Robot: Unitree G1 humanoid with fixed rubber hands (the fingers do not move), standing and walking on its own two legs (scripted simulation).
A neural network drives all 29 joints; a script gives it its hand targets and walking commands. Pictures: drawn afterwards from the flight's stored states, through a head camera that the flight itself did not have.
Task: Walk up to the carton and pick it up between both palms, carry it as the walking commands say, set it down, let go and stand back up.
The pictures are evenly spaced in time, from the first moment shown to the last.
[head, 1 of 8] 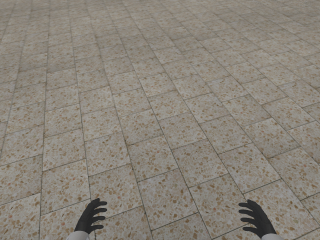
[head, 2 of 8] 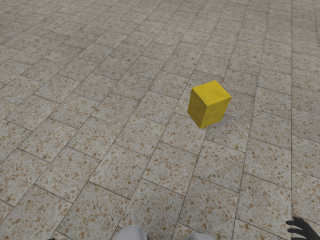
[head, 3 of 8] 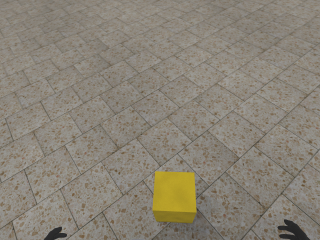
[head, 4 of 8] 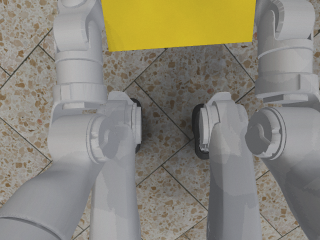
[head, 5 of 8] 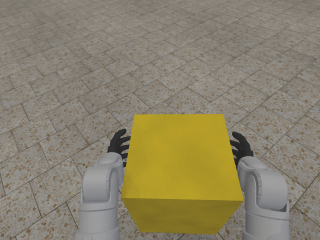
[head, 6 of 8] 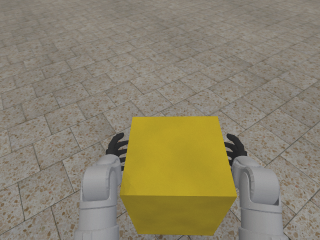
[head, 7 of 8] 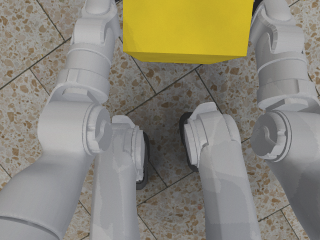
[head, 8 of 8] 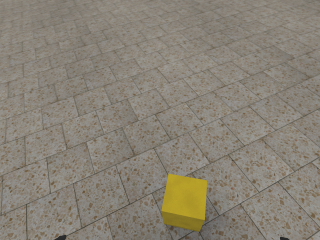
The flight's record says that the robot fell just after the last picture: no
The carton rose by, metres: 0.67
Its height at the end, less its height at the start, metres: +0.00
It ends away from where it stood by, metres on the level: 0.99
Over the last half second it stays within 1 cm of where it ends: yes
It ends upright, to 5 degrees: yes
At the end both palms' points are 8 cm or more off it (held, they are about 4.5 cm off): yes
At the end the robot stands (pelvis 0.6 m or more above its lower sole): yes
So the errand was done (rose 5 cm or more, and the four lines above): yes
